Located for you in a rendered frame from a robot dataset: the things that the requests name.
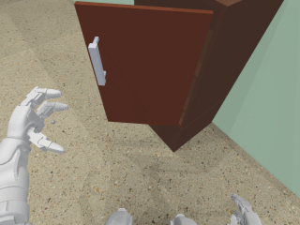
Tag left robot hand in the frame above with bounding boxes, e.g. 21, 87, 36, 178
7, 86, 69, 154

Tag right robot shin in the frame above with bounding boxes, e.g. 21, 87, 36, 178
176, 214, 185, 218

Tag left robot shin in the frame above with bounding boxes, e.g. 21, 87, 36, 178
117, 208, 127, 212

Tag robot shin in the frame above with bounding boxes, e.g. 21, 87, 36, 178
117, 208, 127, 212
176, 214, 185, 218

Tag right robot hand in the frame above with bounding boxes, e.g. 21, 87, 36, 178
227, 193, 262, 225

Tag cupboard door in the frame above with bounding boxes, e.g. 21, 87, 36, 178
74, 1, 214, 127

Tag left robot forearm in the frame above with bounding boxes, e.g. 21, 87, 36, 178
0, 137, 32, 225

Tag handle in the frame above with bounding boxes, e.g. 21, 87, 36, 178
88, 37, 106, 86

